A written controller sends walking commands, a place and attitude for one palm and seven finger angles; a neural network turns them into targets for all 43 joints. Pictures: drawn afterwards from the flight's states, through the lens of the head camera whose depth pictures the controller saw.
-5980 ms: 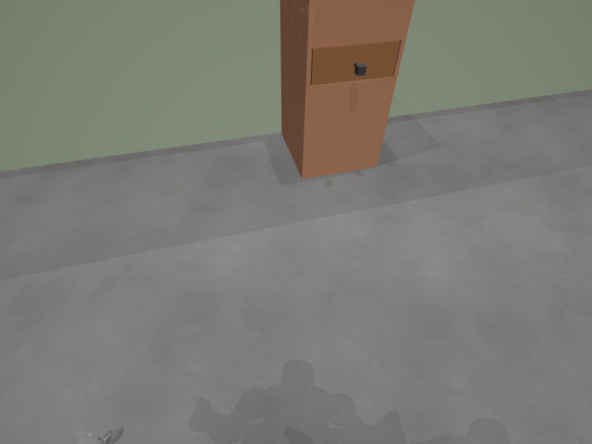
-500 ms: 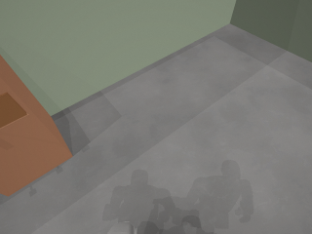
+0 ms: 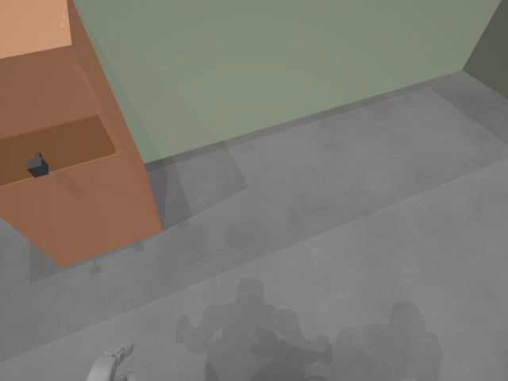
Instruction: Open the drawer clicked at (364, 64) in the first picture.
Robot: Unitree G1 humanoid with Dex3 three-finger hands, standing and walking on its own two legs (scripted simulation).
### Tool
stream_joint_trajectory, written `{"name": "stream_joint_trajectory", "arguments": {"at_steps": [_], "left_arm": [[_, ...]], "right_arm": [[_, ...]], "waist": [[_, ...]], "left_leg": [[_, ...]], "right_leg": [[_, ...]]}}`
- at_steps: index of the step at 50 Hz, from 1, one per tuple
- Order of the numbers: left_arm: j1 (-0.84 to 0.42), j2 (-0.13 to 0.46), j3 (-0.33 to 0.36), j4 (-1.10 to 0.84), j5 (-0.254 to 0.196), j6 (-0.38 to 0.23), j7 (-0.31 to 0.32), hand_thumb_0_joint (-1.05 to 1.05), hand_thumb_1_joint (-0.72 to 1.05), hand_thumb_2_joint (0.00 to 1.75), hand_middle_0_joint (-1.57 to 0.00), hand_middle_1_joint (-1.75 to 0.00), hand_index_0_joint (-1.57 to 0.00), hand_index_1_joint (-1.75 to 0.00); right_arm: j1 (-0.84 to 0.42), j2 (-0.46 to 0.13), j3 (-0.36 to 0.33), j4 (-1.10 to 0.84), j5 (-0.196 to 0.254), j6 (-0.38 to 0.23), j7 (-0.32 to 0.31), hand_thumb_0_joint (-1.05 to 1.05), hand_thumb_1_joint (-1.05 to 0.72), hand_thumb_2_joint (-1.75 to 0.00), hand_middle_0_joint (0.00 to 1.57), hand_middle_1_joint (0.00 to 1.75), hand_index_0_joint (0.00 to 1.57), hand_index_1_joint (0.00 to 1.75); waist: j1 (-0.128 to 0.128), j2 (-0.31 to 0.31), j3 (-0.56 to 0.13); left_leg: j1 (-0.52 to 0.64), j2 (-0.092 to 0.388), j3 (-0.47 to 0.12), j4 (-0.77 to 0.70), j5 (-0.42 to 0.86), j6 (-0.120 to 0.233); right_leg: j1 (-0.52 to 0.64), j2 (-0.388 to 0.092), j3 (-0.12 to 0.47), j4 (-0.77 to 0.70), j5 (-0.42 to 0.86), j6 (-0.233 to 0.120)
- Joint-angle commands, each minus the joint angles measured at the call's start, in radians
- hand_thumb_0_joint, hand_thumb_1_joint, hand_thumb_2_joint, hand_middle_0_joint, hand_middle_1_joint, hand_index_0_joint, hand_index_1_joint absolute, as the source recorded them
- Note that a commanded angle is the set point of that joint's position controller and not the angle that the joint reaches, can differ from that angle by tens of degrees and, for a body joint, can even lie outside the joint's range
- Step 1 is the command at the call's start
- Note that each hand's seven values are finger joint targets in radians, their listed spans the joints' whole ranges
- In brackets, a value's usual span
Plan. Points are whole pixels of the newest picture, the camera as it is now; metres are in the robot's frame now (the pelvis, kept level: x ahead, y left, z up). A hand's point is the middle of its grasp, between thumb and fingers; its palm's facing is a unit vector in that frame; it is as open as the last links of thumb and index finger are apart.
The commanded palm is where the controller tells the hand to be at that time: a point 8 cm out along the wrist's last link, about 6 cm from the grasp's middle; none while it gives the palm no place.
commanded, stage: turn to face it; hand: left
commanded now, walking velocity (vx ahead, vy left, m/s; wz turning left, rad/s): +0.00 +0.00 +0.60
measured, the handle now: (38, 163) +0.67 +0.65 -0.17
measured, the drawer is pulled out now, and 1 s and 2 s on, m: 0.00 0.00 0.00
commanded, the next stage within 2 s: take the last steps up to it in 0.54 s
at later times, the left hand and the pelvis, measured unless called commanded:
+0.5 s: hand out of the picture -0.07 +0.21 -0.18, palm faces +0.32 -0.92 -0.24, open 7.4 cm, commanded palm none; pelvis -0.03 +0.01 -0.01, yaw +17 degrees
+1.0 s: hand out of the picture -0.01 +0.22 -0.15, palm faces +0.35 -0.91 -0.22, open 7.3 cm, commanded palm none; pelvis -0.01 +0.02 +0.00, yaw +21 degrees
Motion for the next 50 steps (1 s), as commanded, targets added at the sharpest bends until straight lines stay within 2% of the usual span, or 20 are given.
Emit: {"name": "stream_joint_trajectory", "arguments": {"at_steps": [1, 2, 3, 4, 6, 8, 15, 19, 22, 23, 24, 25, 26, 29, 32, 43, 46, 48, 49, 50], "left_arm": [[0.177, 0.208, 0.052, -0.05, 0.016, -0.05, 0.021, 0.0, 0.9, 0.9, -0.2, -0.3, -0.2, -0.3], [0.178, 0.279, 0.061, -0.058, 0.021, -0.048, 0.025, 0.0, 0.9, 0.9, -0.2, -0.3, -0.2, -0.3], [0.157, 0.252, 0.052, -0.069, 0.016, -0.043, 0.027, 0.0, 0.9, 0.9, -0.2, -0.3, -0.2, -0.3], [0.085, 0.191, 0.045, -0.078, 0.013, -0.049, 0.029, 0.0, 0.9, 0.9, -0.2, -0.3, -0.2, -0.3], [-0.016, 0.144, 0.026, -0.102, 0.012, -0.042, 0.026, 0.0, 0.9, 0.9, -0.2, -0.3, -0.2, -0.3], [0.009, 0.127, 0.02, -0.095, 0.014, -0.049, 0.024, 0.0, 0.9, 0.9, -0.2, -0.3, -0.2, -0.3], [0.147, 0.168, 0.032, -0.027, 0.024, -0.043, 0.027, 0.0, 0.9, 0.9, -0.2, -0.3, -0.2, -0.3], [0.171, 0.193, 0.043, 0.008, 0.03, -0.039, 0.023, 0.0, 0.9, 0.9, -0.2, -0.3, -0.2, -0.3], [0.147, 0.192, 0.046, 0.029, 0.023, -0.033, 0.021, 0.0, 0.9, 0.9, -0.2, -0.3, -0.2, -0.3], [0.143, 0.172, 0.043, 0.031, 0.012, -0.027, 0.018, 0.0, 0.9, 0.9, -0.2, -0.3, -0.2, -0.3], [0.158, 0.125, 0.034, 0.017, 0.003, -0.02, 0.014, 0.0, 0.9, 0.9, -0.2, -0.3, -0.2, -0.3], [0.116, 0.06, 0.01, -0.018, 0.003, -0.015, 0.011, 0.0, 0.9, 0.9, -0.2, -0.3, -0.2, -0.3], [0.069, 0.084, 0.008, -0.021, 0.011, -0.005, 0.016, 0.0, 0.9, 0.9, -0.2, -0.3, -0.2, -0.3], [0.087, 0.085, 0.019, 0.044, 0.011, 0.005, 0.008, 0.0, 0.9, 0.9, -0.2, -0.3, -0.2, -0.3], [0.143, 0.079, 0.018, 0.083, 0.011, -0.001, 0.003, 0.0, 0.9, 0.9, -0.2, -0.3, -0.2, -0.3], [0.021, 0.03, 0.003, 0.048, 0.021, -0.031, -0.018, 0.0, 0.9, 0.9, -0.2, -0.3, -0.2, -0.3], [0.079, 0.013, 0.001, 0.067, 0.019, -0.043, -0.021, 0.0, 0.9, 0.9, -0.2, -0.3, -0.2, -0.3], [0.209, 0.01, 0.006, 0.116, 0.021, -0.058, -0.018, 0.0, 0.9, 0.9, -0.2, -0.3, -0.2, -0.3], [0.285, 0.052, 0.015, 0.143, 0.027, -0.07, -0.01, 0.0, 0.9, 0.9, -0.2, -0.3, -0.2, -0.3], [0.367, 0.141, 0.034, 0.165, 0.037, -0.079, 0.001, 0.0, 0.9, 0.9, -0.2, -0.3, -0.2, -0.3]], "right_arm": [[-0.017, -0.128, -0.057, -0.097, 0.024, -0.024, -0.007, 0.0, -0.9, -0.9, 0.2, 0.3, 0.2, 0.3], [-0.024, -0.094, -0.051, -0.122, 0.02, -0.023, -0.009, 0.0, -0.9, -0.9, 0.2, 0.3, 0.2, 0.3], [-0.031, -0.136, -0.062, -0.118, 0.014, -0.015, -0.008, 0.0, -0.9, -0.9, 0.2, 0.3, 0.2, 0.3], [-0.005, -0.14, -0.067, -0.082, 0.007, -0.002, -0.002, 0.0, -0.9, -0.9, 0.2, 0.3, 0.2, 0.3], [0.037, -0.125, -0.068, -0.043, 0.006, 0.008, 0.011, 0.0, -0.9, -0.9, 0.2, 0.3, 0.2, 0.3], [0.05, -0.104, -0.059, -0.027, 0.005, 0.012, 0.017, 0.0, -0.9, -0.9, 0.2, 0.3, 0.2, 0.3], [-0.049, -0.077, -0.039, -0.04, 0.012, 0.013, 0.014, 0.0, -0.9, -0.9, 0.2, 0.3, 0.2, 0.3], [-0.051, -0.056, -0.023, -0.037, 0.022, -0.005, 0.008, 0.0, -0.9, -0.9, 0.2, 0.3, 0.2, 0.3], [0.032, -0.059, -0.02, -0.01, 0.022, -0.019, 0.0, 0.0, -0.9, -0.9, 0.2, 0.3, 0.2, 0.3], [0.068, -0.086, -0.024, 0.004, 0.02, -0.027, 0.0, 0.0, -0.9, -0.9, 0.2, 0.3, 0.2, 0.3], [0.098, -0.167, -0.043, 0.007, 0.014, -0.039, -0.004, 0.0, -0.9, -0.9, 0.2, 0.3, 0.2, 0.3], [0.129, -0.252, -0.059, 0.006, 0.011, -0.038, -0.013, 0.0, -0.9, -0.9, 0.2, 0.3, 0.2, 0.3], [0.14, -0.252, -0.056, 0.02, 0.01, -0.029, -0.018, 0.0, -0.9, -0.9, 0.2, 0.3, 0.2, 0.3], [0.013, -0.167, -0.028, 0.01, 0.008, -0.037, -0.04, 0.0, -0.9, -0.9, 0.2, 0.3, 0.2, 0.3], [0.006, -0.139, -0.017, 0.011, 0.015, -0.05, -0.043, 0.0, -0.9, -0.9, 0.2, 0.3, 0.2, 0.3], [0.158, -0.116, -0.026, 0.077, 0.001, -0.071, -0.039, 0.0, -0.9, -0.9, 0.2, 0.3, 0.2, 0.3], [0.146, -0.108, -0.021, 0.089, 0.001, -0.073, -0.036, 0.0, -0.9, -0.9, 0.2, 0.3, 0.2, 0.3], [0.118, -0.092, -0.016, 0.096, 0.007, -0.072, -0.034, 0.0, -0.9, -0.9, 0.2, 0.3, 0.2, 0.3], [0.122, -0.051, -0.011, 0.095, 0.014, -0.077, -0.031, 0.0, -0.9, -0.9, 0.2, 0.3, 0.2, 0.3], [0.12, 0.01, 0.002, 0.068, 0.022, -0.081, -0.025, 0.0, -0.9, -0.9, 0.2, 0.3, 0.2, 0.3]], "waist": [[0.074, -0.152, -0.178], [0.079, -0.345, -0.168], [0.072, -0.225, -0.15], [0.035, -0.253, -0.107], [-0.015, -0.175, -0.038], [-0.006, -0.194, -0.042], [0.065, -0.18, -0.059], [0.078, -0.224, -0.107], [0.031, -0.202, -0.142], [0.006, -0.126, -0.155], [-0.011, 0.096, -0.187], [-0.033, 0.319, -0.153], [-0.043, 0.206, -0.139], [0.009, 0.198, -0.058], [0.03, 0.134, -0.092], [-0.022, 0.122, -0.017], [0.011, 0.12, -0.014], [0.078, 0.057, -0.038], [0.108, -0.056, -0.052], [0.138, -0.316, -0.049]], "left_leg": [[-0.227, 0.045, -0.094, 0.19, 0.036, 0.018], [-0.323, -0.047, 0.031, 0.429, -0.356, -0.037], [-0.288, 0.005, -0.021, 0.596, -0.339, -0.023], [-0.283, 0.033, -0.046, 0.669, -0.26, -0.024], [-0.28, 0.058, 0.01, 0.736, -0.138, -0.041], [-0.278, 0.06, 0.044, 0.716, -0.087, -0.057], [-0.218, 0.075, 0.114, 0.435, -0.172, -0.067], [-0.118, 0.06, 0.158, 0.238, -0.215, -0.047], [0.044, 0.049, 0.184, 0.008, -0.067, -0.032], [0.161, 0.065, 0.165, -0.124, 0.061, -0.019], [0.292, 0.231, -0.046, -0.202, 0.223, 0.043], [0.297, 0.435, -0.282, -0.24, 0.547, 0.164], [0.221, 0.46, -0.216, -0.217, 0.544, 0.214], [0.146, 0.318, -0.102, -0.227, 0.511, 0.173], [0.198, 0.268, -0.034, -0.221, 0.557, 0.158], [0.186, 0.285, -0.201, -0.344, -0.097, 0.218], [0.087, 0.249, -0.185, -0.32, -0.148, 0.196], [-0.052, 0.189, -0.116, -0.194, -0.217, 0.148], [-0.181, 0.109, -0.042, -0.036, -0.251, 0.103], [-0.374, -0.001, 0.096, 0.237, -0.291, 0.05]], "right_leg": [[0.404, -0.217, 0.197, -0.431, 0.258, -0.068], [0.357, -0.455, 0.408, -0.451, 0.427, -0.191], [0.245, -0.448, 0.336, -0.436, 0.395, -0.242], [0.159, -0.384, 0.278, -0.471, 0.267, -0.214], [0.11, -0.293, 0.132, -0.452, 0.216, -0.176], [0.143, -0.256, 0.032, -0.433, 0.287, -0.167], [0.24, -0.311, -0.002, -0.42, 0.364, -0.217], [0.271, -0.326, -0.014, -0.356, 0.505, -0.232], [0.22, -0.302, -0.07, -0.259, 0.491, -0.175], [0.141, -0.27, -0.109, -0.179, 0.422, -0.127], [-0.019, -0.172, -0.163, -0.008, 0.203, -0.061], [-0.203, -0.073, -0.134, 0.168, -0.239, -0.009], [-0.16, -0.085, -0.046, 0.268, -0.234, -0.03], [-0.176, -0.073, 0.005, 0.378, -0.063, -0.025], [-0.16, -0.055, -0.002, 0.384, 0.007, -0.013], [-0.124, -0.036, -0.035, 0.062, -0.054, -0.037], [0.032, 0.003, -0.061, -0.085, -0.029, -0.053], [0.274, 0.01, -0.072, -0.267, 0.106, -0.058], [0.42, -0.066, 0.018, -0.36, 0.049, -0.074], [0.516, -0.314, 0.339, -0.516, -0.161, -0.154]]}}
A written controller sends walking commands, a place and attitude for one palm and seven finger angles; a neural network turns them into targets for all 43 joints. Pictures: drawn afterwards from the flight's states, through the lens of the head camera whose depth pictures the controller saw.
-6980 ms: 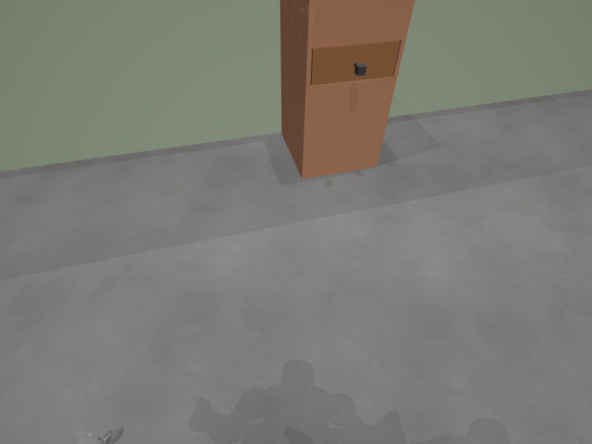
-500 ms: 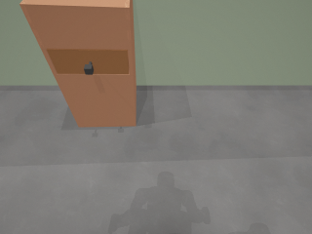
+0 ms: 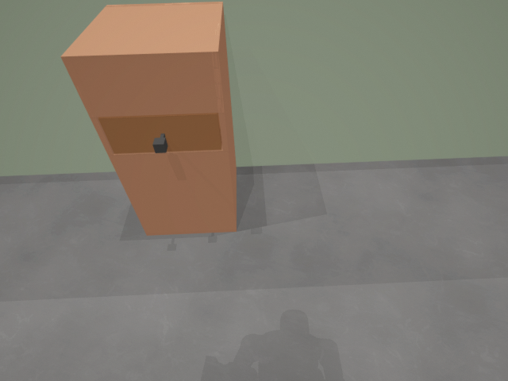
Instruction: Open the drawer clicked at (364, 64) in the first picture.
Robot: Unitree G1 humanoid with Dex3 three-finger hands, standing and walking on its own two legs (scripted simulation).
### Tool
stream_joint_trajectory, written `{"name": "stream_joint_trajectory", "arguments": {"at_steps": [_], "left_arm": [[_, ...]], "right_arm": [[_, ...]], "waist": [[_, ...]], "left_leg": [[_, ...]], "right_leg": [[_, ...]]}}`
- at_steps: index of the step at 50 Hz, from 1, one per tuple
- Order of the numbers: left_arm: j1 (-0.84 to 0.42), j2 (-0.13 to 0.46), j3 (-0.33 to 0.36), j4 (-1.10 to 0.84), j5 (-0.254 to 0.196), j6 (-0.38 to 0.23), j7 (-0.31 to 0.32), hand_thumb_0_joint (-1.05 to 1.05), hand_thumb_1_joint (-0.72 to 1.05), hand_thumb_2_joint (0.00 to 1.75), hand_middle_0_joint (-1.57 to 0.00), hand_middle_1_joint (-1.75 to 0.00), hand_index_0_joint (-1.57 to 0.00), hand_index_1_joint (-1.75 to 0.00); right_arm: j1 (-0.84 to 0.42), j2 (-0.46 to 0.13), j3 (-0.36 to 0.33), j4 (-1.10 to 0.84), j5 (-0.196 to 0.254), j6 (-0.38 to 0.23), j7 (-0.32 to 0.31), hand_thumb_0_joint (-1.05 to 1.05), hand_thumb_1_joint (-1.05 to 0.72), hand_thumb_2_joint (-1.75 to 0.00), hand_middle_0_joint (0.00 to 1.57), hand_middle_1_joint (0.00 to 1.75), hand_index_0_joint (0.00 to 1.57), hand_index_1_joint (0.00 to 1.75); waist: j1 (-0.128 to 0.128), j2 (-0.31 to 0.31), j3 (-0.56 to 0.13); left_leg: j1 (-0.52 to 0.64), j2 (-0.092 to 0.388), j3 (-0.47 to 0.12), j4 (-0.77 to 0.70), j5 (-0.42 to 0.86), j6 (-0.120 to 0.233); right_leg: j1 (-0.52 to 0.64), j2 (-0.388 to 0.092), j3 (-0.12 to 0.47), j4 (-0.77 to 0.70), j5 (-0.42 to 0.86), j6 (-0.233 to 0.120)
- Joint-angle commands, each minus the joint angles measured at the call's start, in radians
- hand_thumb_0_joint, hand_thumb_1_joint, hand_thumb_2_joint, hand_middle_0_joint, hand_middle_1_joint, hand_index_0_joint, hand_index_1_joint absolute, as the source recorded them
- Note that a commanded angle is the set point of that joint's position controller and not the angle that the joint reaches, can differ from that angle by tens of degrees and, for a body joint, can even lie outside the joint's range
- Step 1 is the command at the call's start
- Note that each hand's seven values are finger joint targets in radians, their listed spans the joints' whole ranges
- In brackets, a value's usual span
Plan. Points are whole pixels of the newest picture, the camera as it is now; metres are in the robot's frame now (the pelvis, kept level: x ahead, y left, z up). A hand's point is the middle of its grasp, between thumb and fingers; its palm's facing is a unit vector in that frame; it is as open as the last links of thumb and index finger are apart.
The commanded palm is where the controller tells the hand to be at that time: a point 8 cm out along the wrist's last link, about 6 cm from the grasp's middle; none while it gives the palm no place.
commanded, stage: take the last steps up to it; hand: left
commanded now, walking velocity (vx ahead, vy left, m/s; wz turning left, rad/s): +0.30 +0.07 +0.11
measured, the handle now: (161, 141) +0.86 +0.35 -0.17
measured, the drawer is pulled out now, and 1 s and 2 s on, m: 0.00 0.00 0.00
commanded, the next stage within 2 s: come to a stop and stand still in 0.86 s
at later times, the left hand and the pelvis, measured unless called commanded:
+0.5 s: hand out of the picture +0.01 +0.20 -0.18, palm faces +0.19 -0.97 -0.14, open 7.3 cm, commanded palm none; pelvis +0.16 +0.07 -0.02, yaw +5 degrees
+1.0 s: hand (156, 242) +0.45 +0.26 -0.16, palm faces -0.02 -0.98 -0.21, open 7.3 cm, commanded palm none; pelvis +0.34 +0.08 +0.00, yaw +0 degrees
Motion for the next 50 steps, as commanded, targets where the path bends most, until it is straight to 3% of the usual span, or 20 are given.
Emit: {"name": "stream_joint_trajectory", "arguments": {"at_steps": [1, 2, 3, 5, 8, 15, 20, 22, 23, 24, 25, 26, 28, 30, 32, 38, 46, 48, 49, 50], "left_arm": [[0.31, 0.235, 0.056, 0.034, -0.004, -0.029, 0.034, 0.0, 0.9, 0.9, -0.2, -0.3, -0.2, -0.3], [0.255, 0.216, 0.054, 0.018, -0.007, -0.03, 0.038, 0.0, 0.9, 0.9, -0.2, -0.3, -0.2, -0.3], [0.21, 0.178, 0.048, 0.015, -0.008, -0.043, 0.039, 0.0, 0.9, 0.9, -0.2, -0.3, -0.2, -0.3], [0.161, 0.097, 0.02, 0.016, -0.011, -0.056, 0.037, 0.0, 0.9, 0.9, -0.2, -0.3, -0.2, -0.3], [0.209, 0.07, 0.012, 0.041, -0.012, -0.071, 0.035, 0.0, 0.9, 0.9, -0.2, -0.3, -0.2, -0.3], [0.333, 0.081, 0.009, 0.116, -0.005, -0.087, 0.042, 0.0, 0.9, 0.9, -0.2, -0.3, -0.2, -0.3], [0.318, 0.114, 0.02, 0.136, 0.003, -0.073, 0.048, 0.0, 0.9, 0.9, -0.2, -0.3, -0.2, -0.3], [0.288, 0.127, 0.028, 0.139, 0.001, -0.068, 0.048, 0.0, 0.9, 0.9, -0.2, -0.3, -0.2, -0.3], [0.304, 0.103, 0.023, 0.14, -0.006, -0.066, 0.045, 0.0, 0.9, 0.9, -0.2, -0.3, -0.2, -0.3], [0.374, 0.043, 0.018, 0.129, -0.021, -0.06, 0.036, 0.0, 0.9, 0.9, -0.2, -0.3, -0.2, -0.3], [0.326, 0.024, 0.009, 0.098, -0.021, -0.058, 0.035, 0.0, 0.9, 0.9, -0.2, -0.3, -0.2, -0.3], [0.257, 0.038, 0.012, 0.078, -0.023, -0.049, 0.038, 0.0, 0.9, 0.9, -0.2, -0.3, -0.2, -0.3], [0.163, 0.021, 0.02, 0.082, -0.015, -0.053, 0.024, 0.0, 0.9, 0.9, -0.2, -0.3, -0.2, -0.3], [0.19, -0.004, 0.022, 0.1, -0.005, -0.035, 0.017, 0.0, 0.9, 0.9, -0.2, -0.3, -0.2, -0.3], [0.216, -0.015, 0.021, 0.102, -0.001, -0.019, 0.016, 0.0, 0.9, 0.9, -0.2, -0.3, -0.2, -0.3], [0.082, 0.012, 0.027, 0.029, 0.0, 0.002, 0.008, 0.0, 0.9, 0.9, -0.2, -0.3, -0.2, -0.3], [-0.096, 0.02, 0.016, -0.047, -0.007, -0.009, 0.007, 0.0, 0.9, 0.9, -0.2, -0.3, -0.2, -0.3], [-0.049, 0.023, 0.016, -0.036, -0.006, -0.017, 0.007, 0.0, 0.9, 0.9, -0.2, -0.3, -0.2, -0.3], [0.031, 0.031, 0.016, -0.008, -0.005, -0.027, 0.011, 0.0, 0.9, 0.9, -0.2, -0.3, -0.2, -0.3], [0.135, 0.07, 0.024, 0.026, -0.003, -0.042, 0.019, 0.0, 0.9, 0.9, -0.2, -0.3, -0.2, -0.3]], "right_arm": [[-0.105, -0.089, -0.028, -0.117, 0.004, -0.026, 0.006, 0.0, -0.9, -0.9, 0.2, 0.3, 0.2, 0.3], [-0.115, -0.106, -0.04, -0.116, -0.004, -0.021, 0.013, 0.0, -0.9, -0.9, 0.2, 0.3, 0.2, 0.3], [-0.12, -0.097, -0.041, -0.096, -0.006, -0.017, 0.019, 0.0, -0.9, -0.9, 0.2, 0.3, 0.2, 0.3], [-0.056, -0.065, -0.042, -0.05, -0.005, -0.009, 0.027, 0.0, -0.9, -0.9, 0.2, 0.3, 0.2, 0.3], [-0.007, -0.024, -0.036, -0.021, -0.001, -0.002, 0.032, 0.0, -0.9, -0.9, 0.2, 0.3, 0.2, 0.3], [-0.166, -0.018, -0.024, -0.082, 0.006, -0.012, 0.044, 0.0, -0.9, -0.9, 0.2, 0.3, 0.2, 0.3], [-0.228, -0.008, -0.013, -0.107, 0.013, -0.033, 0.053, 0.0, -0.9, -0.9, 0.2, 0.3, 0.2, 0.3], [-0.057, -0.043, -0.025, -0.055, 0.005, -0.049, 0.038, 0.0, -0.9, -0.9, 0.2, 0.3, 0.2, 0.3], [0.099, -0.109, -0.037, -0.007, -0.002, -0.056, 0.026, 0.0, -0.9, -0.9, 0.2, 0.3, 0.2, 0.3], [0.202, -0.233, -0.066, 0.017, -0.012, -0.064, 0.011, 0.0, -0.9, -0.9, 0.2, 0.3, 0.2, 0.3], [0.266, -0.27, -0.072, 0.033, 0.007, -0.057, -0.001, 0.0, -0.9, -0.9, 0.2, 0.3, 0.2, 0.3], [0.184, -0.252, -0.07, 0.021, 0.012, -0.048, -0.009, 0.0, -0.9, -0.9, 0.2, 0.3, 0.2, 0.3], [0.026, -0.137, -0.044, -0.012, 0.008, -0.069, -0.013, 0.0, -0.9, -0.9, 0.2, 0.3, 0.2, 0.3], [-0.019, -0.074, -0.023, -0.02, 0.007, -0.084, -0.014, 0.0, -0.9, -0.9, 0.2, 0.3, 0.2, 0.3], [-0.026, -0.056, -0.017, -0.014, 0.011, -0.094, -0.016, 0.0, -0.9, -0.9, 0.2, 0.3, 0.2, 0.3], [0.003, -0.061, -0.023, -0.015, 0.01, -0.094, -0.02, 0.0, -0.9, -0.9, 0.2, 0.3, 0.2, 0.3], [0.094, -0.081, -0.026, 0.025, -0.004, -0.07, -0.021, 0.0, -0.9, -0.9, 0.2, 0.3, 0.2, 0.3], [0.085, -0.088, -0.024, 0.033, -0.002, -0.064, -0.023, 0.0, -0.9, -0.9, 0.2, 0.3, 0.2, 0.3], [0.082, -0.082, -0.018, 0.039, 0.003, -0.062, -0.025, 0.0, -0.9, -0.9, 0.2, 0.3, 0.2, 0.3], [0.077, -0.071, -0.013, 0.039, 0.013, -0.065, -0.024, 0.0, -0.9, -0.9, 0.2, 0.3, 0.2, 0.3]], "waist": [[0.149, -0.294, 0.08], [0.119, -0.204, 0.126], [0.099, -0.232, 0.181], [0.041, -0.121, 0.214], [0.027, -0.122, 0.172], [0.067, -0.144, 0.153], [0.067, -0.183, 0.152], [-0.016, -0.161, 0.048], [-0.073, -0.037, -0.07], [-0.084, 0.257, -0.216], [-0.101, 0.324, -0.261], [-0.081, 0.227, -0.182], [-0.034, 0.077, -0.023], [0.014, 0.053, 0.042], [0.044, 0.077, 0.037], [0.044, 0.076, 0.086], [-0.013, 0.056, 0.124], [0.015, 0.063, 0.097], [0.052, 0.03, 0.049], [0.095, -0.013, -0.035]], "left_leg": [[-0.531, 0.037, -0.057, 0.446, -0.264, -0.013], [-0.539, 0.073, -0.085, 0.526, -0.185, -0.015], [-0.531, 0.097, -0.091, 0.572, -0.093, -0.016], [-0.479, 0.123, -0.075, 0.596, 0.043, -0.034], [-0.461, 0.118, -0.03, 0.589, 0.143, -0.062], [-0.52, 0.147, 0.033, 0.413, 0.174, -0.07], [-0.318, 0.12, 0.078, 0.179, 0.101, -0.026], [-0.057, 0.067, 0.11, 0.054, 0.113, -0.006], [0.172, 0.091, 0.079, 0.014, 0.169, 0.002], [0.42, 0.356, -0.258, -0.019, 0.267, 0.077], [0.446, 0.468, -0.456, -0.153, 0.324, 0.134], [0.338, 0.48, -0.42, -0.203, 0.193, 0.149], [0.14, 0.415, -0.263, -0.208, 0.279, 0.126], [-0.007, 0.359, -0.135, -0.249, 0.342, 0.098], [-0.042, 0.337, -0.075, -0.278, 0.359, 0.101], [0.052, 0.332, -0.021, -0.304, 0.446, 0.127], [0.124, 0.338, -0.004, -0.204, 0.575, 0.117], [0.119, 0.321, 0.023, -0.117, 0.638, 0.098], [0.11, 0.283, 0.046, -0.011, 0.696, 0.068], [0.045, 0.235, 0.074, 0.125, 0.65, 0.024]], "right_leg": [[0.273, -0.438, 0.576, -0.452, -0.344, -0.161], [0.169, -0.429, 0.564, -0.488, -0.438, -0.18], [0.093, -0.383, 0.53, -0.5, -0.399, -0.156], [0.034, -0.297, 0.311, -0.463, -0.167, -0.115], [0.079, -0.218, 0.126, -0.434, 0.112, -0.09], [0.215, -0.241, 0.054, -0.376, 0.435, -0.133], [0.173, -0.257, 0.022, -0.299, 0.499, -0.127], [0.139, -0.221, -0.038, -0.057, 0.638, -0.099], [0.071, -0.174, -0.069, 0.167, 0.556, -0.074], [-0.178, -0.024, -0.114, 0.466, 0.06, -0.029], [-0.297, 0.035, -0.003, 0.684, -0.254, -0.039], [-0.331, -0.025, 0.06, 0.786, -0.216, -0.055], [-0.378, -0.089, 0.079, 0.791, -0.037, -0.051], [-0.298, -0.102, 0.075, 0.722, 0.027, -0.036], [-0.267, -0.098, 0.066, 0.663, 0.062, -0.023], [-0.375, -0.096, 0.066, 0.461, 0.168, 0.002], [-0.266, -0.032, -0.006, 0.139, 0.118, -0.036], [-0.156, 0.003, -0.032, 0.06, 0.131, -0.051], [-0.033, 0.028, -0.049, -0.025, 0.211, -0.055], [0.147, -0.018, 0.008, -0.07, 0.465, -0.062]]}}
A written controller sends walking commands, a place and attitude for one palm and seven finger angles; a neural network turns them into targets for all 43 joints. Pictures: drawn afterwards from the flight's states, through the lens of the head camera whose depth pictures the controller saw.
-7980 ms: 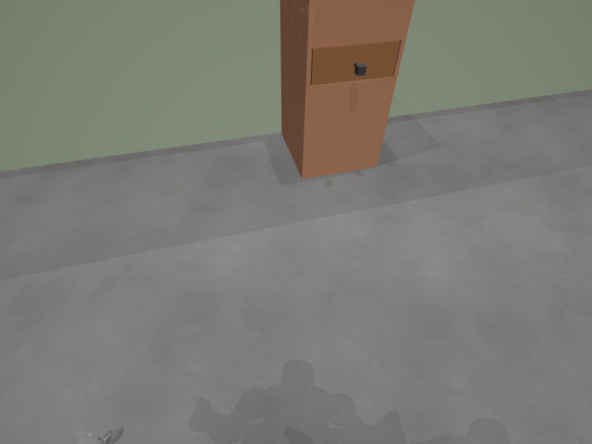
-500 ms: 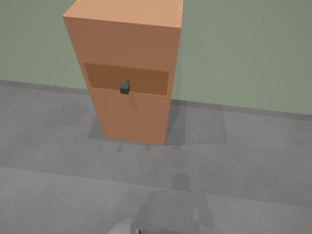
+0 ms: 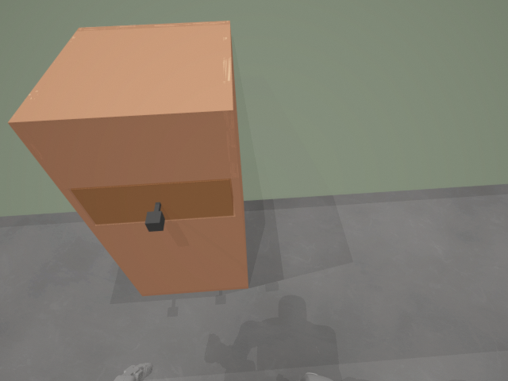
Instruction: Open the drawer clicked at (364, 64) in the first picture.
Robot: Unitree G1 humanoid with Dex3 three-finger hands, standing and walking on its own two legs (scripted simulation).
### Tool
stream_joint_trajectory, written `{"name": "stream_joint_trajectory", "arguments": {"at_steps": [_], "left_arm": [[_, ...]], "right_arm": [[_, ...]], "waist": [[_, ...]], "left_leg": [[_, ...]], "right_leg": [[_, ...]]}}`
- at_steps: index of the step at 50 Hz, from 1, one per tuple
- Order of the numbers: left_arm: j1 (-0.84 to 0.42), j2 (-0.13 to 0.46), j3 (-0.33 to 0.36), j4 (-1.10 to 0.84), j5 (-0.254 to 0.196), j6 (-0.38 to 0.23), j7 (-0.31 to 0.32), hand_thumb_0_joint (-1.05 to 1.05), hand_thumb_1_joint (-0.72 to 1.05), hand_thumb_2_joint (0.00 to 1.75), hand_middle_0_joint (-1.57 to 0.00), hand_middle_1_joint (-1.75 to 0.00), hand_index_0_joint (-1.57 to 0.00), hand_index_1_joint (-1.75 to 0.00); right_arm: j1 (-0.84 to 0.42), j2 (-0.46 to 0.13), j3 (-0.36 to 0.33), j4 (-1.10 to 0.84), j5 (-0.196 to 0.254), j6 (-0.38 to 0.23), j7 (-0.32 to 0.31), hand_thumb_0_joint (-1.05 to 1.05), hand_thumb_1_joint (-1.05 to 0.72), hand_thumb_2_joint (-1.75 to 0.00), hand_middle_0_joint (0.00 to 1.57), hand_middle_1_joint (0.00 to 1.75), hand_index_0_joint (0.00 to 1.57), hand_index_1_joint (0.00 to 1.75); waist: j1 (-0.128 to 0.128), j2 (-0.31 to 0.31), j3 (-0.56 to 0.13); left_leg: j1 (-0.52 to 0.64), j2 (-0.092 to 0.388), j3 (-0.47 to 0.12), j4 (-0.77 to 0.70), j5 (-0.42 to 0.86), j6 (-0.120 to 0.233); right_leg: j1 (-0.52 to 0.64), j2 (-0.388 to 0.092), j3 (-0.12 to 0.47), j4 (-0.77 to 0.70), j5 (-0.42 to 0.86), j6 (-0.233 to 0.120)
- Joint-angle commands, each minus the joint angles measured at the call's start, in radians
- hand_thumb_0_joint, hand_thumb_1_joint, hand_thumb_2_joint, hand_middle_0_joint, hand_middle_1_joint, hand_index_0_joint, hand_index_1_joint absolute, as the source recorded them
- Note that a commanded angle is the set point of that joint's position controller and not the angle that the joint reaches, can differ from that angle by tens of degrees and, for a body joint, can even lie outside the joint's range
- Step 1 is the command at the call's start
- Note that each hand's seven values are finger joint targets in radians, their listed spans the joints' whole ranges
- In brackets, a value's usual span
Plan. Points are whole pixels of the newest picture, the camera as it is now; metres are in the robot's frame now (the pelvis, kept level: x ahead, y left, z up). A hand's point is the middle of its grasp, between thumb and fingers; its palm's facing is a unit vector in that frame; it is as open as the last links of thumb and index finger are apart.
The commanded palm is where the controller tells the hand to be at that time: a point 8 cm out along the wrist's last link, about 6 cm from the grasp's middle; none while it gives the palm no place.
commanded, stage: come to a stop and stand still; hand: left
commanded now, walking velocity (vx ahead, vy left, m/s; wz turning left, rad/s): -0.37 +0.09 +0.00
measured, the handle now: (156, 215) +0.53 +0.26 -0.16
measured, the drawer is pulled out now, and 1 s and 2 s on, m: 0.00 0.00 0.00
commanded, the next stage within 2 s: look again from close up in 0.86 s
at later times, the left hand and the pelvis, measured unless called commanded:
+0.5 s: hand out of the picture +0.05 +0.23 -0.16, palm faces +0.06 -0.96 -0.28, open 7.3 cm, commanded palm none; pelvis -0.01 +0.02 +0.00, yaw +3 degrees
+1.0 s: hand out of the picture -0.01 +0.21 -0.17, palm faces +0.05 -0.98 -0.18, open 7.3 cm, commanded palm none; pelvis -0.03 +0.04 +0.00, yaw +1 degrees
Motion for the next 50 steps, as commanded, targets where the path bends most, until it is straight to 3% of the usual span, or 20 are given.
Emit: {"name": "stream_joint_trajectory", "arguments": {"at_steps": [1, 2, 3, 8, 13, 20, 21, 22, 23, 25, 26, 27, 29, 32, 36, 39, 42, 45, 47, 50], "left_arm": [[0.304, 0.16, 0.029, 0.044, 0.002, -0.051, 0.029, 0.0, 0.9, 0.9, -0.2, -0.3, -0.2, -0.3], [0.335, 0.209, 0.027, 0.057, -0.015, -0.048, 0.033, 0.0, 0.9, 0.9, -0.2, -0.3, -0.2, -0.3], [0.269, 0.201, 0.022, 0.044, -0.016, -0.045, 0.041, 0.0, 0.9, 0.9, -0.2, -0.3, -0.2, -0.3], [0.098, 0.159, 0.027, -0.01, -0.005, -0.001, 0.063, 0.0, 0.9, 0.9, -0.2, -0.3, -0.2, -0.3], [0.046, 0.171, 0.044, -0.046, -0.002, 0.015, 0.06, 0.0, 0.9, 0.9, -0.2, -0.3, -0.2, -0.3], [0.051, 0.207, 0.054, -0.06, 0.018, 0.033, 0.048, 0.0, 0.9, 0.9, -0.2, -0.3, -0.2, -0.3], [0.044, 0.278, 0.0, -0.128, 0.021, 0.017, 0.059, 0.0, 0.9, 0.9, -0.2, -0.3, -0.2, -0.3], [0.046, 0.279, 0.033, -0.145, 0.017, 0.018, 0.07, 0.0, 0.9, 0.9, -0.2, -0.3, -0.2, -0.3], [0.032, 0.239, 0.026, -0.151, 0.01, 0.026, 0.067, 0.0, 0.9, 0.9, -0.2, -0.3, -0.2, -0.3], [0.098, 0.193, 0.006, -0.155, -0.011, 0.033, 0.037, 0.0, 0.9, 0.9, -0.2, -0.3, -0.2, -0.3], [0.131, 0.168, -0.001, -0.153, -0.006, 0.042, 0.021, 0.0, 0.9, 0.9, -0.2, -0.3, -0.2, -0.3], [0.169, 0.125, 0.004, -0.139, -0.003, 0.043, 0.011, 0.0, 0.9, 0.9, -0.2, -0.3, -0.2, -0.3], [0.171, 0.112, -0.006, -0.125, 0.016, 0.064, 0.001, 0.0, 0.9, 0.9, -0.2, -0.3, -0.2, -0.3], [0.193, 0.106, -0.001, -0.138, 0.015, 0.053, -0.014, 0.0, 0.9, 0.9, -0.2, -0.3, -0.2, -0.3], [0.229, 0.097, 0.003, -0.143, 0.01, 0.04, -0.016, 0.0, 0.9, 0.9, -0.2, -0.3, -0.2, -0.3], [0.304, 0.114, 0.008, -0.131, 0.006, 0.027, -0.004, 0.0, 0.9, 0.9, -0.2, -0.3, -0.2, -0.3], [0.306, 0.143, 0.015, -0.115, -0.004, 0.017, 0.012, 0.0, 0.9, 0.9, -0.2, -0.3, -0.2, -0.3], [0.255, 0.138, 0.017, -0.117, -0.004, 0.017, 0.024, 0.0, 0.9, 0.9, -0.2, -0.3, -0.2, -0.3], [0.227, 0.118, 0.01, -0.108, -0.007, 0.018, 0.031, 0.0, 0.9, 0.9, -0.2, -0.3, -0.2, -0.3], [0.239, 0.082, 0.003, -0.082, -0.01, 0.022, 0.03, 0.0, 0.9, 0.9, -0.2, -0.3, -0.2, -0.3]], "right_arm": [[0.057, -0.088, -0.018, -0.037, 0.032, -0.018, -0.012, 0.0, -0.9, -0.9, 0.2, 0.3, 0.2, 0.3], [0.07, -0.082, -0.015, -0.04, 0.043, -0.004, -0.018, 0.0, -0.9, -0.9, 0.2, 0.3, 0.2, 0.3], [0.064, -0.08, -0.015, -0.034, 0.047, 0.012, -0.025, 0.0, -0.9, -0.9, 0.2, 0.3, 0.2, 0.3], [-0.006, -0.064, -0.033, -0.033, 0.035, 0.087, -0.017, 0.0, -0.9, -0.9, 0.2, 0.3, 0.2, 0.3], [-0.033, -0.096, -0.055, -0.071, 0.02, 0.12, 0.0, 0.0, -0.9, -0.9, 0.2, 0.3, 0.2, 0.3], [-0.094, -0.104, -0.044, -0.13, 0.02, 0.088, 0.014, 0.0, -0.9, -0.9, 0.2, 0.3, 0.2, 0.3], [-0.036, -0.227, -0.044, -0.257, -0.002, 0.069, 0.027, 0.0, -0.9, -0.9, 0.2, 0.3, 0.2, 0.3], [0.011, -0.173, -0.054, -0.253, 0.008, 0.057, 0.023, 0.0, -0.9, -0.9, 0.2, 0.3, 0.2, 0.3], [0.008, -0.189, -0.053, -0.253, 0.002, 0.047, 0.016, 0.0, -0.9, -0.9, 0.2, 0.3, 0.2, 0.3], [-0.095, -0.325, -0.069, -0.314, -0.014, 0.029, -0.008, 0.0, -0.9, -0.9, 0.2, 0.3, 0.2, 0.3], [-0.144, -0.345, -0.067, -0.352, -0.021, 0.031, -0.017, 0.0, -0.9, -0.9, 0.2, 0.3, 0.2, 0.3], [-0.183, -0.331, -0.064, -0.359, -0.023, 0.037, -0.023, 0.0, -0.9, -0.9, 0.2, 0.3, 0.2, 0.3], [-0.158, -0.282, -0.05, -0.342, -0.013, 0.046, -0.025, 0.0, -0.9, -0.9, 0.2, 0.3, 0.2, 0.3], [-0.088, -0.282, -0.044, -0.323, -0.013, 0.04, -0.026, 0.0, -0.9, -0.9, 0.2, 0.3, 0.2, 0.3], [-0.036, -0.278, -0.046, -0.3, -0.008, 0.031, -0.038, 0.0, -0.9, -0.9, 0.2, 0.3, 0.2, 0.3], [-0.016, -0.233, -0.035, -0.275, 0.004, 0.021, -0.045, 0.0, -0.9, -0.9, 0.2, 0.3, 0.2, 0.3], [0.005, -0.177, -0.022, -0.241, 0.011, 0.027, -0.043, 0.0, -0.9, -0.9, 0.2, 0.3, 0.2, 0.3], [0.016, -0.13, -0.013, -0.198, 0.013, 0.041, -0.037, 0.0, -0.9, -0.9, 0.2, 0.3, 0.2, 0.3], [0.054, -0.113, -0.007, -0.158, 0.011, 0.04, -0.028, 0.0, -0.9, -0.9, 0.2, 0.3, 0.2, 0.3], [0.028, -0.129, -0.01, -0.133, 0.004, 0.037, -0.023, 0.0, -0.9, -0.9, 0.2, 0.3, 0.2, 0.3]], "waist": [[0.125, -0.15, -0.203], [0.112, -0.152, -0.266], [0.09, -0.131, -0.264], [0.053, -0.055, -0.09], [0.045, -0.144, -0.106], [0.072, -0.217, -0.116], [-0.015, -0.15, -0.111], [-0.033, -0.149, -0.285], [-0.034, -0.031, -0.286], [0.022, 0.228, -0.139], [0.043, 0.17, -0.067], [0.062, 0.128, -0.045], [0.041, 0.258, 0.116], [0.037, 0.142, 0.189], [0.032, 0.074, 0.097], [0.042, 0.022, -0.038], [0.033, -0.171, -0.137], [0.021, -0.135, -0.095], [0.006, -0.066, -0.066], [0.037, 0.125, 0.041]], "left_leg": [[-0.324, 0.086, -0.063, 0.384, 0.413, -0.004], [-0.313, 0.017, -0.108, 0.543, -0.204, -0.032], [-0.301, 0.034, -0.195, 0.593, -0.228, -0.028], [-0.358, 0.029, -0.227, 0.694, -0.13, -0.046], [-0.399, 0.016, -0.235, 0.728, -0.03, -0.07], [-0.31, 0.016, -0.182, 0.39, -0.063, -0.042], [-0.297, 0.004, -0.18, 0.225, -0.066, -0.027], [-0.212, -0.012, -0.124, 0.163, -0.033, -0.02], [-0.161, -0.012, -0.127, 0.019, 0.009, -0.009], [-0.26, 0.182, -0.398, -0.153, -0.075, 0.068], [-0.368, 0.248, -0.411, -0.217, -0.167, 0.103], [-0.452, 0.235, -0.381, -0.216, -0.247, 0.103], [-0.532, 0.219, -0.379, -0.259, -0.252, 0.088], [-0.478, 0.249, -0.391, -0.276, -0.162, 0.11], [-0.302, 0.252, -0.362, -0.128, 0.172, 0.115], [-0.296, 0.165, -0.266, 0.021, 0.391, 0.072], [-0.321, 0.035, -0.141, 0.167, 0.137, 0.021], [-0.301, 0.036, -0.154, 0.18, 0.016, 0.017], [-0.228, 0.055, -0.179, 0.06, 0.131, 0.023], [-0.329, 0.126, -0.287, -0.101, 0.081, 0.045]], "right_leg": [[0.55, -0.204, 0.261, -0.127, 0.785, -0.099], [0.55, -0.369, 0.344, -0.161, 1.169, -0.225], [0.487, -0.355, 0.31, -0.176, 1.18, -0.259], [0.205, -0.282, 0.182, -0.256, 0.8, -0.189], [0.149, -0.254, 0.15, -0.311, 0.499, -0.166], [0.145, -0.212, 0.217, -0.394, -0.08, -0.146], [0.217, -0.213, 0.261, -0.294, -0.001, -0.122], [0.181, -0.207, 0.2, -0.265, -0.207, -0.08], [0.165, -0.135, 0.143, -0.213, -0.196, -0.049], [0.045, 0.019, -0.004, -0.031, -0.133, 0.013], [0.056, 0.019, 0.0, 0.013, -0.106, 0.006], [0.122, 0.02, 0.003, 0.021, -0.079, 0.004], [0.055, 0.042, 0.01, 0.102, -0.045, 0.015], [-0.011, 0.034, 0.038, 0.085, -0.068, 0.008], [0.048, 0.056, 0.021, -0.097, -0.034, 0.0], [0.222, 0.011, 0.081, -0.158, 0.23, -0.038], [0.302, -0.112, 0.231, -0.245, 0.327, -0.13], [0.224, -0.141, 0.248, -0.344, 0.109, -0.162], [0.151, -0.099, 0.196, -0.33, -0.024, -0.116], [0.144, 0.003, 0.101, -0.245, -0.054, -0.048]]}}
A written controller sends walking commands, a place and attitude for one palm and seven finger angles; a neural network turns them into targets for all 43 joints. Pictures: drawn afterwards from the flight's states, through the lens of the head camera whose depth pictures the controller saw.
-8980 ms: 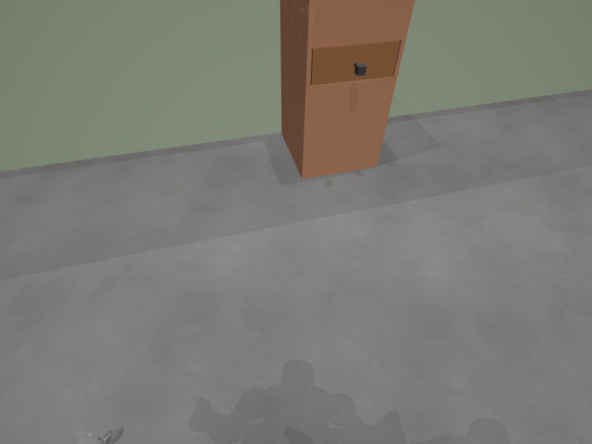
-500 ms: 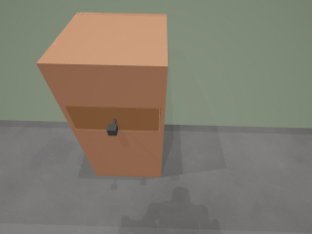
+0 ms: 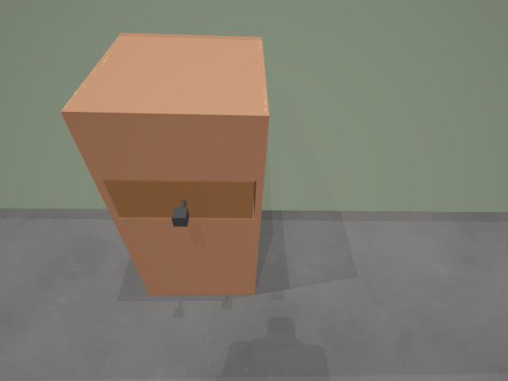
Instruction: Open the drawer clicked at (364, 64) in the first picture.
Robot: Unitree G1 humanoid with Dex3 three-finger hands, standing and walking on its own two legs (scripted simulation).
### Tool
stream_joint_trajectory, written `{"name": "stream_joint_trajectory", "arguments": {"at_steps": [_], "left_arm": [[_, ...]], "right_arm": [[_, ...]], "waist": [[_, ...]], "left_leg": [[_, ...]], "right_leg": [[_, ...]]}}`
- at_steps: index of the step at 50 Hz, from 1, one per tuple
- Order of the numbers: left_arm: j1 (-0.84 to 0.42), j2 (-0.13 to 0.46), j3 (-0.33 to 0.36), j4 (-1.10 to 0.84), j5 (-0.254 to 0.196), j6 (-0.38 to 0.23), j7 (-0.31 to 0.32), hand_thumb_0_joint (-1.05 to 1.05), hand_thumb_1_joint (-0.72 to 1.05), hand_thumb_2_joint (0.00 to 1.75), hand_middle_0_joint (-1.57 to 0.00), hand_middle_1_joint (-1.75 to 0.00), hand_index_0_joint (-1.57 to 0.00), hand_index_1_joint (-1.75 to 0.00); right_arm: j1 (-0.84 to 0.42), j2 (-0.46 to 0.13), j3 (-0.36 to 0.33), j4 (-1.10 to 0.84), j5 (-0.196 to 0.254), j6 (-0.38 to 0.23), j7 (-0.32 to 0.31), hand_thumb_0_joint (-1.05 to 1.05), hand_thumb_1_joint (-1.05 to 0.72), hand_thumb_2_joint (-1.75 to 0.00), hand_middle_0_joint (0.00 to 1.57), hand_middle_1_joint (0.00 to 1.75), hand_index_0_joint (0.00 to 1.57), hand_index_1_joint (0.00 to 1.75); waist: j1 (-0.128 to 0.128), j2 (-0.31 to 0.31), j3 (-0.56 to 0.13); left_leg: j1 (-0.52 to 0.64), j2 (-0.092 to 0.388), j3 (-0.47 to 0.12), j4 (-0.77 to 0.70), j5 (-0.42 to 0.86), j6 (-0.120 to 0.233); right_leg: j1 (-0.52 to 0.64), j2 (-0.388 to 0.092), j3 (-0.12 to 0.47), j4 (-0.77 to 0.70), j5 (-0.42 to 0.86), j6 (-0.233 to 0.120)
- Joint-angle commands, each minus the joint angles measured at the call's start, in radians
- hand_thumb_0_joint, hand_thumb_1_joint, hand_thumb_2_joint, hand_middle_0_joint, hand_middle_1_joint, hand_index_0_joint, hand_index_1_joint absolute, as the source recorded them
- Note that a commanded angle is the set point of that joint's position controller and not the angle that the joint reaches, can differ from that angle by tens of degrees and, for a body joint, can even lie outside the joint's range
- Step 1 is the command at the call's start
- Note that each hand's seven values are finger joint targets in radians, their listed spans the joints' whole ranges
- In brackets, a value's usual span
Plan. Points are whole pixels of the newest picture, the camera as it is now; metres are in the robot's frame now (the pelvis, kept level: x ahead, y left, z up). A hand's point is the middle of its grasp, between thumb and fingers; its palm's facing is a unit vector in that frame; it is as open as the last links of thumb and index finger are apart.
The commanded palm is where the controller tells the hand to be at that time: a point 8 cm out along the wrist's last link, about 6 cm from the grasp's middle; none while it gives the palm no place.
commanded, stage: look again from close up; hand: left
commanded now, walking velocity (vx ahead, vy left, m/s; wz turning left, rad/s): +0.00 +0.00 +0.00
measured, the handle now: (181, 211) +0.56 +0.21 -0.17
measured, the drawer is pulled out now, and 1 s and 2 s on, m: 0.00 0.00 0.00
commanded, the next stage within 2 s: shuffle to correct the standing spot in 0.46 s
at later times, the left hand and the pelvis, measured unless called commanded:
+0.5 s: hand out of the picture -0.03 +0.17 -0.17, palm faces +0.06 -0.99 -0.14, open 7.3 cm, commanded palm none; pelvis -0.01 +0.02 +0.01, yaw +0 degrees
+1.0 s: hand out of the picture +0.03 +0.15 -0.17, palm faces +0.08 -0.98 -0.17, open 7.3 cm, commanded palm none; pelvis +0.06 +0.00 +0.00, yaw +1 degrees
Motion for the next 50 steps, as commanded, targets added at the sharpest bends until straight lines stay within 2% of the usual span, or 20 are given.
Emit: {"name": "stream_joint_trajectory", "arguments": {"at_steps": [1, 3, 5, 9, 11, 13, 15, 16, 21, 28, 30, 32, 34, 37, 40, 43, 45, 46, 48, 50], "left_arm": [[0.034, 0.08, 0.015, -0.044, -0.005, -0.021, 0.007, 0.0, 0.9, 0.9, -0.2, -0.3, -0.2, -0.3], [0.057, 0.068, 0.01, -0.022, -0.001, -0.027, 0.007, 0.0, 0.9, 0.9, -0.2, -0.3, -0.2, -0.3], [0.073, 0.064, 0.009, -0.001, -0.002, -0.032, 0.01, 0.0, 0.9, 0.9, -0.2, -0.3, -0.2, -0.3], [0.066, 0.069, 0.011, 0.014, -0.003, -0.038, 0.017, 0.0, 0.9, 0.9, -0.2, -0.3, -0.2, -0.3], [0.059, 0.071, 0.012, 0.019, -0.004, -0.04, 0.022, 0.0, 0.9, 0.9, -0.2, -0.3, -0.2, -0.3], [0.055, 0.069, 0.015, 0.022, -0.004, -0.041, 0.024, 0.0, 0.9, 0.9, -0.2, -0.3, -0.2, -0.3], [0.055, 0.063, 0.017, 0.028, -0.005, -0.043, 0.025, 0.0, 0.9, 0.9, -0.2, -0.3, -0.2, -0.3], [0.052, 0.064, 0.016, 0.03, -0.005, -0.042, 0.027, 0.0, 0.9, 0.9, -0.2, -0.3, -0.2, -0.3], [0.09, 0.036, 0.012, 0.059, -0.003, -0.043, 0.027, 0.0, 0.9, 0.9, -0.2, -0.3, -0.2, -0.3], [0.116, 0.004, 0.002, 0.087, -0.002, -0.051, 0.03, 0.0, 0.9, 0.9, -0.2, -0.3, -0.2, -0.3], [0.123, -0.007, -0.001, 0.1, -0.001, -0.051, 0.027, 0.0, 0.9, 0.9, -0.2, -0.3, -0.2, -0.3], [0.117, -0.013, 0.002, 0.097, 0.005, -0.041, 0.022, 0.0, 0.9, 0.9, -0.2, -0.3, -0.2, -0.3], [0.124, -0.023, 0.006, 0.091, 0.014, -0.032, 0.012, 0.0, 0.9, 0.9, -0.2, -0.3, -0.2, -0.3], [0.13, -0.039, 0.011, 0.08, 0.02, -0.025, -0.004, 0.0, 0.9, 0.9, -0.2, -0.3, -0.2, -0.3], [0.144, -0.041, 0.015, 0.078, 0.016, -0.035, -0.01, 0.0, 0.9, 0.9, -0.2, -0.3, -0.2, -0.3], [0.171, -0.017, 0.022, 0.083, 0.011, -0.046, -0.005, 0.0, 0.9, 0.9, -0.2, -0.3, -0.2, -0.3], [0.203, 0.013, 0.021, 0.103, 0.005, -0.06, 0.011, 0.0, 0.9, 0.9, -0.2, -0.3, -0.2, -0.3], [0.203, 0.02, 0.016, 0.116, -0.003, -0.07, 0.02, 0.0, 0.9, 0.9, -0.2, -0.3, -0.2, -0.3], [0.154, 0.024, 0.004, 0.114, -0.01, -0.082, 0.031, 0.0, 0.9, 0.9, -0.2, -0.3, -0.2, -0.3], [0.155, 0.047, 0.009, 0.1, -0.014, -0.079, 0.04, 0.0, 0.9, 0.9, -0.2, -0.3, -0.2, -0.3]], "right_arm": [[0.034, -0.106, -0.027, -0.018, 0.001, -0.031, -0.003, 0.0, -0.9, -0.9, 0.2, 0.3, 0.2, 0.3], [0.024, -0.106, -0.029, -0.018, 0.004, -0.035, -0.005, 0.0, -0.9, -0.9, 0.2, 0.3, 0.2, 0.3], [0.034, -0.095, -0.028, -0.006, 0.006, -0.034, -0.004, 0.0, -0.9, -0.9, 0.2, 0.3, 0.2, 0.3], [0.082, -0.066, -0.024, 0.019, 0.007, -0.025, 0.002, 0.0, -0.9, -0.9, 0.2, 0.3, 0.2, 0.3], [0.105, -0.052, -0.021, 0.032, 0.008, -0.017, 0.005, 0.0, -0.9, -0.9, 0.2, 0.3, 0.2, 0.3], [0.128, -0.043, -0.02, 0.043, 0.007, -0.015, 0.007, 0.0, -0.9, -0.9, 0.2, 0.3, 0.2, 0.3], [0.138, -0.033, -0.019, 0.05, 0.008, -0.016, 0.008, 0.0, -0.9, -0.9, 0.2, 0.3, 0.2, 0.3], [0.141, -0.034, -0.017, 0.053, 0.009, -0.015, 0.009, 0.0, -0.9, -0.9, 0.2, 0.3, 0.2, 0.3], [0.111, -0.036, -0.015, 0.052, 0.007, -0.025, 0.006, 0.0, -0.9, -0.9, 0.2, 0.3, 0.2, 0.3], [0.101, -0.033, -0.012, 0.058, 0.012, -0.036, 0.002, 0.0, -0.9, -0.9, 0.2, 0.3, 0.2, 0.3], [0.112, -0.034, -0.012, 0.066, 0.009, -0.038, -0.001, 0.0, -0.9, -0.9, 0.2, 0.3, 0.2, 0.3], [0.113, -0.056, -0.02, 0.067, 0.006, -0.031, -0.004, 0.0, -0.9, -0.9, 0.2, 0.3, 0.2, 0.3], [0.095, -0.088, -0.033, 0.062, 0.003, -0.028, -0.008, 0.0, -0.9, -0.9, 0.2, 0.3, 0.2, 0.3], [0.073, -0.113, -0.044, 0.053, 0.004, -0.032, -0.014, 0.0, -0.9, -0.9, 0.2, 0.3, 0.2, 0.3], [0.073, -0.093, -0.042, 0.053, 0.003, -0.041, -0.018, 0.0, -0.9, -0.9, 0.2, 0.3, 0.2, 0.3], [0.078, -0.056, -0.03, 0.05, 0.004, -0.049, -0.017, 0.0, -0.9, -0.9, 0.2, 0.3, 0.2, 0.3], [0.083, -0.004, -0.008, 0.052, 0.013, -0.053, -0.017, 0.0, -0.9, -0.9, 0.2, 0.3, 0.2, 0.3], [0.094, 0.018, 0.001, 0.058, 0.016, -0.048, -0.018, 0.0, -0.9, -0.9, 0.2, 0.3, 0.2, 0.3], [0.108, 0.019, 0.005, 0.08, 0.023, -0.047, -0.018, 0.0, -0.9, -0.9, 0.2, 0.3, 0.2, 0.3], [0.092, -0.006, -0.003, 0.082, 0.028, -0.046, -0.021, 0.0, -0.9, -0.9, 0.2, 0.3, 0.2, 0.3]], "waist": [[0.02, 0.18, 0.107], [0.034, 0.144, 0.102], [0.034, 0.07, 0.101], [0.014, -0.032, 0.119], [0.002, -0.067, 0.123], [-0.006, -0.082, 0.111], [-0.009, -0.069, 0.104], [-0.011, -0.036, 0.108], [0.015, 0.052, 0.112], [0.023, 0.04, 0.097], [0.019, 0.022, 0.095], [0.014, 0.057, 0.12], [0.02, 0.093, 0.149], [0.025, 0.097, 0.167], [0.025, 0.054, 0.172], [0.031, -0.002, 0.172], [0.033, -0.162, 0.142], [0.01, -0.195, 0.093], [-0.012, -0.115, 0.03], [0.008, -0.037, -0.034]], "left_leg": [[-0.157, 0.125, -0.17, -0.292, -0.047, 0.046], [-0.2, 0.123, -0.167, -0.31, -0.07, 0.046], [-0.197, 0.094, -0.14, -0.286, -0.084, 0.039], [-0.159, 0.047, -0.099, -0.23, -0.081, 0.033], [-0.126, 0.032, -0.085, -0.207, -0.094, 0.03], [-0.102, 0.02, -0.07, -0.182, -0.074, 0.032], [-0.083, 0.018, -0.067, -0.176, -0.057, 0.032], [-0.087, 0.025, -0.077, -0.191, -0.075, 0.031], [-0.166, 0.058, -0.122, -0.271, -0.127, 0.035], [-0.163, 0.076, -0.133, -0.294, -0.075, 0.034], [-0.141, 0.082, -0.139, -0.313, -0.135, 0.037], [-0.151, 0.114, -0.172, -0.363, -0.275, 0.049], [-0.178, 0.164, -0.218, -0.414, -0.379, 0.077], [-0.177, 0.217, -0.256, -0.426, -0.386, 0.11], [-0.143, 0.181, -0.219, -0.338, -0.263, 0.106], [-0.187, 0.112, -0.153, -0.251, -0.168, 0.084], [-0.206, 0.006, -0.013, -0.074, 0.009, 0.038], [-0.142, 0.006, 0.001, -0.051, 0.02, 0.022], [-0.035, 0.038, -0.028, -0.102, 0.137, 0.007], [-0.014, 0.049, -0.029, -0.11, 0.359, -0.003]], "right_leg": [[0.055, -0.066, 0.101, -0.089, -0.025, 0.017], [0.127, -0.067, 0.096, -0.08, 0.035, 0.025], [0.137, -0.08, 0.123, -0.116, 0.001, 0.024], [0.064, -0.108, 0.178, -0.201, -0.16, 0.021], [0.007, -0.119, 0.2, -0.243, -0.255, 0.019], [-0.02, -0.129, 0.21, -0.259, -0.281, 0.019], [-0.033, -0.133, 0.209, -0.265, -0.28, 0.018], [-0.038, -0.126, 0.199, -0.257, -0.281, 0.02], [0.04, -0.096, 0.158, -0.19, -0.162, 0.03], [0.094, -0.096, 0.134, -0.141, -0.017, 0.029], [0.084, -0.087, 0.124, -0.138, -0.07, 0.033], [0.042, -0.059, 0.091, -0.091, -0.148, 0.039], [0.023, -0.028, 0.048, -0.007, -0.147, 0.044], [-0.01, -0.021, 0.034, 0.082, -0.115, 0.039], [0.014, -0.035, 0.055, -0.012, -0.074, 0.034], [0.068, -0.083, 0.141, -0.068, -0.101, 0.01], [0.153, -0.186, 0.28, -0.156, 0.079, -0.033], [0.155, -0.242, 0.301, -0.178, 0.258, -0.053], [0.176, -0.225, 0.214, -0.101, 0.672, -0.041], [0.262, -0.198, 0.154, -0.008, 0.882, -0.001]]}}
